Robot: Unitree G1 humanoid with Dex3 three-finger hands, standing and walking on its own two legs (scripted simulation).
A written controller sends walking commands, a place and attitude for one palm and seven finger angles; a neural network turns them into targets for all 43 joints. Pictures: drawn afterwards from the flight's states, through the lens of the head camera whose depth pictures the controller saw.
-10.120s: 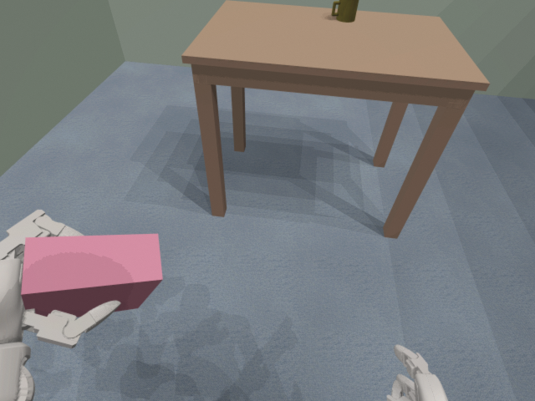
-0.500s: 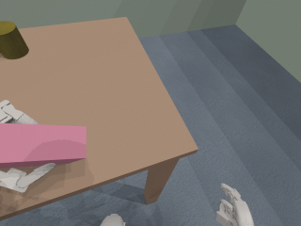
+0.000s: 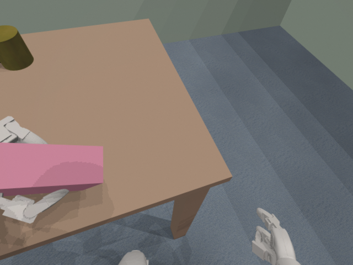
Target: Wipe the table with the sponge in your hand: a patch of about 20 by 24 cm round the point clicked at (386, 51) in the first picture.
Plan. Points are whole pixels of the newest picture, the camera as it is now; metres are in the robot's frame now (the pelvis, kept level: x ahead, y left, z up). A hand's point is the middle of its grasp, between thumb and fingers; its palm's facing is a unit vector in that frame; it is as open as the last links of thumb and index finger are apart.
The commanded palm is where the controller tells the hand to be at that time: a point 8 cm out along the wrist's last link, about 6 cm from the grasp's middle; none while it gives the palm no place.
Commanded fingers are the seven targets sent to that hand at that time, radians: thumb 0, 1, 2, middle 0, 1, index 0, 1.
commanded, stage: shuffle to correct the standing spot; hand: left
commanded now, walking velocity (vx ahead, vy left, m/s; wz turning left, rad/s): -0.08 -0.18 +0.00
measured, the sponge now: (64, 171) +0.23 +0.20 +0.15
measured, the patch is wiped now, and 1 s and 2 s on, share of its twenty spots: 0.00 0.00 0.00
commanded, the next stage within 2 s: none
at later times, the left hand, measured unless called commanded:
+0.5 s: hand (27, 172) +0.22 +0.24 +0.17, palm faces +0.32 -0.83 -0.45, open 9.7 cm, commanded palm +0.16 +0.28 +0.19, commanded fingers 0.00 0.10 1.30 -1.20 -1.60 -1.20 -1.60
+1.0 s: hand (32, 176) +0.21 +0.23 +0.17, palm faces +0.32 -0.84 -0.44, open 9.7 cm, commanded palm +0.16 +0.27 +0.19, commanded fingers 0.00 0.10 1.30 -1.20 -1.60 -1.20 -1.60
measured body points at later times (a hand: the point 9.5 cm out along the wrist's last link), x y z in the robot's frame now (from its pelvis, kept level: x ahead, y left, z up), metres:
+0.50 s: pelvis +0.00 +0.00 +0.00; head +0.05 +0.03 +0.45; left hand +0.20 +0.29 +0.19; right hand +0.16 -0.23 -0.08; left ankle +0.04 +0.16 -0.73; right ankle -0.02 -0.12 -0.73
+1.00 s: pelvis -0.01 -0.01 +0.00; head +0.04 +0.01 +0.45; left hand +0.19 +0.28 +0.20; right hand +0.17 -0.23 -0.08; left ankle +0.04 +0.16 -0.73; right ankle -0.01 -0.12 -0.73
